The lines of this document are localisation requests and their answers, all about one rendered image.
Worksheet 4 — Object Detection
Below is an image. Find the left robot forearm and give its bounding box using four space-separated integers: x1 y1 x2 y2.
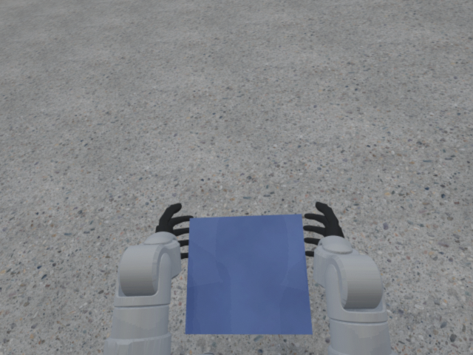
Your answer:
103 231 182 355

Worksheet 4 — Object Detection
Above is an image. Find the robot left hand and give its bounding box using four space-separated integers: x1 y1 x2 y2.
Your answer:
155 203 194 259

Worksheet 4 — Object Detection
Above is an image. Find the right robot forearm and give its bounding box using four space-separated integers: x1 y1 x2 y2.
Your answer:
313 235 397 355

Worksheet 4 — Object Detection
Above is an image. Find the carton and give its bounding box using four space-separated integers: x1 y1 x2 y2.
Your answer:
186 214 313 334

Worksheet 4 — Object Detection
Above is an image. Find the robot right hand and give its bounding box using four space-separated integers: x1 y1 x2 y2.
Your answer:
303 202 344 257

